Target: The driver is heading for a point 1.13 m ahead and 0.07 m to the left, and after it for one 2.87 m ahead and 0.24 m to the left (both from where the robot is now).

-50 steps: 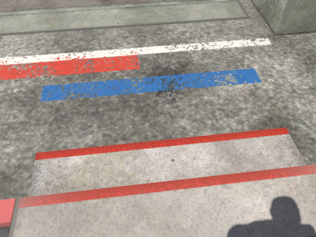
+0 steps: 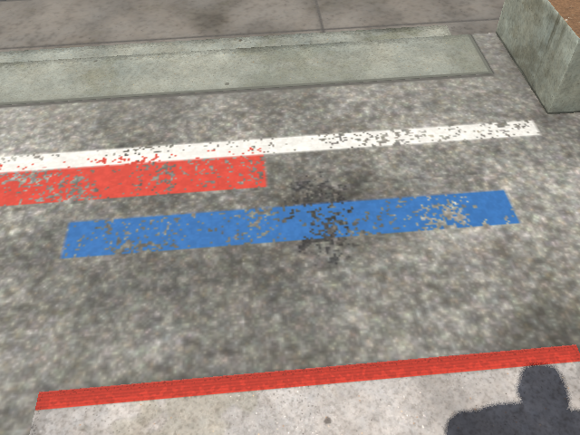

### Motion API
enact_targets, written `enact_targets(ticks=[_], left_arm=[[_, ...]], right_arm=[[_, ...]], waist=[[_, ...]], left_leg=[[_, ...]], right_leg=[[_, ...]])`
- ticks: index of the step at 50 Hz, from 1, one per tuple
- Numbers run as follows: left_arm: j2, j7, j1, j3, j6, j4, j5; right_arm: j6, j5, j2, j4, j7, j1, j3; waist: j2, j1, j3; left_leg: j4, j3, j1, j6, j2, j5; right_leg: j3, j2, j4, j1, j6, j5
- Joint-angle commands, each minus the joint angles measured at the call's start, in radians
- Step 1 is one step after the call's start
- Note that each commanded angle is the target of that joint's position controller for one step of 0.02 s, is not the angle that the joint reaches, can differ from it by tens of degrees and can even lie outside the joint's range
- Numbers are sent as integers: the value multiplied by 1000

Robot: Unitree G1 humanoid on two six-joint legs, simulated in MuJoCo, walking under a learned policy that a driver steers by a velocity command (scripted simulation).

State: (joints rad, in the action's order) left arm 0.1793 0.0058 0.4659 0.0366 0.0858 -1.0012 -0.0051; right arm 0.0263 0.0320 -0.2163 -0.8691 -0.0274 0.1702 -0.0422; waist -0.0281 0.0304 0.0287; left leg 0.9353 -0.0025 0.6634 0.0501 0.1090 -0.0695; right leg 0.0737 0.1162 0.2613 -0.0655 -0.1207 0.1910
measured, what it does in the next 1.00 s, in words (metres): goes down: left foot, then right foot 0.14 m lower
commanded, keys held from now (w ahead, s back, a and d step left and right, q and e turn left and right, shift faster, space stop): w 1.00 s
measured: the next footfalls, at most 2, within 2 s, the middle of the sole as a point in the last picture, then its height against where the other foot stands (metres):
left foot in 0.26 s outside the picture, level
right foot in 0.92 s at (353, 410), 0.14 m lower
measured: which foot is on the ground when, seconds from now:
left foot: up 0.00-0.24, down 0.26-0.92, up 0.94-1.00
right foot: down 0.00-0.24, up 0.26-0.90, down 0.92-1.00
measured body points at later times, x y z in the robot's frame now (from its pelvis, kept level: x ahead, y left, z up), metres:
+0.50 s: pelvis +0.25 +0.05 +0.00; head +0.26 +0.06 +0.45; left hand +0.32 +0.31 -0.14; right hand +0.22 -0.21 -0.14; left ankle +0.23 +0.09 -0.74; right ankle +0.31 -0.12 -0.67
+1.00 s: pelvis +0.53 -0.02 -0.15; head +0.56 -0.04 +0.30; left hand +0.66 +0.22 -0.28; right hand +0.45 -0.26 -0.31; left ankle +0.34 +0.11 -0.65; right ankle +0.59 -0.09 -0.88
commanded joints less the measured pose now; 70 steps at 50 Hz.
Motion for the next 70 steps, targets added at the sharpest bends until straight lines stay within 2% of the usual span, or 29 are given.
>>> enact_targets(ticks=[1,7,8,11,12,13,14,15,18,22,27,31,36,42,44,45,46,47,48,49,50,51,52,54,56,58,61,63,70], left_arm=[[99,-11,49,6,12,34,9],[117,-22,106,-2,-2,-1,-13],[135,-26,84,2,-1,5,-30],[155,-39,46,4,-6,-3,-19],[145,-43,26,0,-12,-2,-12],[108,-44,33,-9,-12,36,-1],[39,-28,183,-14,-14,20,12],[148,-32,105,16,-15,7,-9],[138,-18,-46,31,-26,42,-8],[110,5,-97,40,-85,51,-22],[109,24,-231,40,-102,86,-25],[129,25,-415,45,-67,141,-33],[116,40,-465,39,-63,164,-38],[93,27,-511,21,-47,206,-10],[123,9,-321,33,-36,141,-24],[136,4,-112,45,-30,65,-39],[190,9,58,64,-28,8,-54],[220,26,126,57,-22,9,-55],[234,37,165,67,-27,12,4],[239,20,66,71,-32,42,3],[148,8,-97,49,-39,81,-4],[184,-7,-89,52,-33,70,-20],[112,-1,-106,27,-12,55,-12],[146,-3,-102,36,12,26,-8],[162,-10,-56,39,10,7,-10],[145,0,-26,34,8,5,-17],[123,-12,29,26,24,-21,-6],[114,-18,0,20,26,-16,-8],[133,-39,117,21,13,-26,-57]], right_arm=[[8,-1,-32,73,-8,-103,-1],[3,-13,-34,106,-1,-225,10],[10,-4,-62,68,0,-123,-4],[23,-7,-75,34,21,19,-15],[36,-1,-95,-10,29,176,-26],[45,18,-188,-28,39,341,-48],[37,3,-220,-32,30,326,-53],[31,-30,-160,-33,17,271,-47],[56,-21,-81,-16,7,145,-21],[76,-31,-94,-59,20,227,-14],[67,-17,-119,-97,33,355,-13],[91,-33,-115,-125,54,387,-8],[92,-14,-88,-126,63,373,6],[54,21,-86,-158,80,423,13],[42,25,-109,-166,85,425,10],[36,13,-116,-175,83,417,11],[34,-7,-103,-192,77,436,5],[41,-64,-33,-193,85,572,4],[46,-80,-114,-161,98,536,-3],[39,-53,-134,-117,93,392,-5],[33,-7,-151,-99,72,239,-13],[19,6,-129,-85,55,246,-17],[10,31,-143,-101,42,231,-26],[-15,22,-22,-116,15,218,-6],[-23,40,-30,-117,4,195,-8],[-23,18,-43,-109,-5,173,-13],[7,12,-76,-41,-13,-50,-33],[17,11,-64,-22,-23,-101,-28],[27,-7,-57,57,-37,-337,-15]], waist=[[52,-1,85],[99,31,81],[128,-8,20],[103,-81,-4],[82,-152,-72],[-37,-189,-218],[-193,-96,-277],[-53,-107,-157],[6,-28,17],[1,6,41],[-27,-30,37],[-25,-54,82],[-21,-83,111],[16,-163,127],[55,-99,60],[99,-6,-31],[167,66,-110],[271,0,-291],[223,74,-421],[211,77,-302],[46,32,-98],[184,11,-72],[23,-43,19],[69,-88,92],[94,-79,46],[84,-81,17],[61,-22,76],[51,-13,68],[60,134,179]], left_leg=[[-153,-34,23,-11,-16,142],[-295,-85,-94,0,-98,54],[-145,-72,-155,36,-101,140],[-410,-83,-370,74,-175,-173],[-493,-36,-558,111,-132,-87],[-508,250,-799,174,126,-53],[-570,663,-996,342,310,-5],[-614,596,-892,331,262,-44],[-704,294,-587,226,151,140],[-767,183,-543,190,84,201],[-734,129,-593,169,73,269],[-691,130,-655,139,43,118],[-534,104,-552,142,29,24],[-263,113,-613,134,2,63],[-2,111,-659,145,-6,265],[249,70,-586,139,-41,276],[638,14,-355,116,-128,-142],[997,34,23,63,-192,-837],[1023,96,187,49,-166,-721],[926,34,312,22,-120,-558],[782,22,223,29,-70,-416],[782,31,177,21,-77,-421],[497,128,76,12,-16,-266],[217,71,-98,-38,-7,-137],[125,32,-99,-46,-4,-103],[113,32,-77,-17,8,73],[-73,85,144,3,18,275],[-223,48,11,3,4,456],[-470,35,24,-17,2,420]], right_leg=[[-176,-265,-130,-49,-50,-338],[-125,-276,-49,70,-38,-589],[-116,-319,30,108,-50,-759],[-113,-293,233,129,-42,-883],[-89,-274,431,57,-26,-796],[-41,-206,771,-127,-6,-373],[-56,-17,1052,-489,32,378],[-145,-73,1089,-593,20,303],[-166,-165,935,-496,33,137],[-131,-180,787,-492,73,45],[-93,-203,726,-620,81,-193],[-117,-204,490,-709,78,-418],[-84,-194,355,-581,61,-613],[-68,-203,81,-432,56,-575],[-31,-174,8,-276,31,-500],[26,-151,-25,-38,22,-543],[-52,-229,70,243,-16,-638],[-255,-472,519,645,-95,-1200],[-427,-567,459,738,-199,-1061],[-500,-588,223,550,-265,-424],[-409,-472,53,229,-192,-136],[-494,-550,48,101,-255,-149],[-405,-478,50,-85,-193,-241],[-275,-353,-30,-304,-149,-184],[-242,-354,6,-247,-168,-395],[-230,-355,34,-218,-162,-405],[-275,-326,55,-50,-144,-140],[-225,-281,91,-139,-120,43],[-260,-287,290,-40,-96,123]])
